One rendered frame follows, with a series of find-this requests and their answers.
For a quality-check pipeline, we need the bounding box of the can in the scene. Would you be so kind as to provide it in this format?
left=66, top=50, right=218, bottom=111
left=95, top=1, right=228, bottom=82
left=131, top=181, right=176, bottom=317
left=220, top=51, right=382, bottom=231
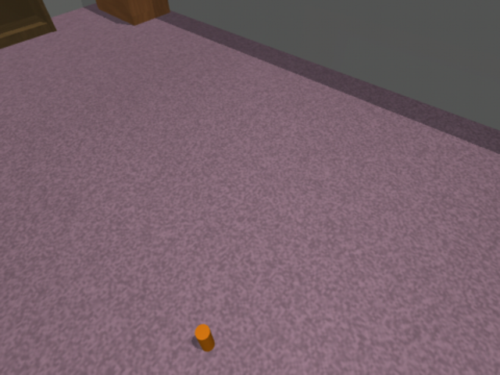
left=195, top=324, right=215, bottom=352

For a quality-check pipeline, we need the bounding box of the bookshelf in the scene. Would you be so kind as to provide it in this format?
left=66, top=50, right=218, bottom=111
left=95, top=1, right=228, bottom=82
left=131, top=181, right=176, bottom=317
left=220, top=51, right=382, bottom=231
left=0, top=0, right=57, bottom=49

